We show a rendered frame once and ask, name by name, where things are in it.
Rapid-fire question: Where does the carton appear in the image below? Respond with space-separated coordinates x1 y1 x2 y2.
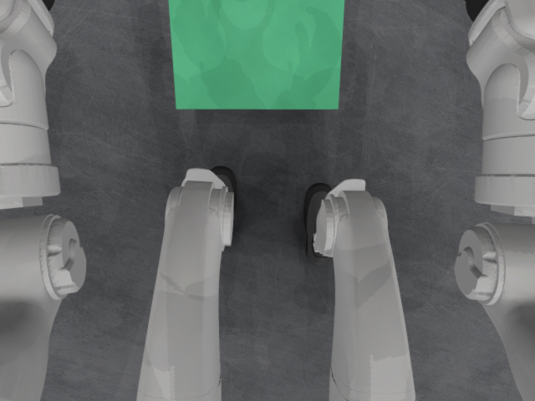
169 0 344 109

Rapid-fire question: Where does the left robot upper arm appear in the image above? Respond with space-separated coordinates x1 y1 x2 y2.
0 214 86 401

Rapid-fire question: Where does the right robot hand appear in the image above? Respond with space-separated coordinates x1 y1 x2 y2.
465 0 489 22

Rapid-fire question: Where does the robot right forearm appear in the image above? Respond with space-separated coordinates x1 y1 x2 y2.
466 0 535 225

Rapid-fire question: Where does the robot right foot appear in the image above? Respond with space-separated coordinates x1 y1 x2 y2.
303 183 332 266

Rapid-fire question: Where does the robot right shin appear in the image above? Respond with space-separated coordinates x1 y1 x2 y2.
313 179 388 257

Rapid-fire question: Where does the robot left forearm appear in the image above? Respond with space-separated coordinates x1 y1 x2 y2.
0 0 61 210

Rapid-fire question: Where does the right robot upper arm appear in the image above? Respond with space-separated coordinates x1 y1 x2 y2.
454 222 535 401

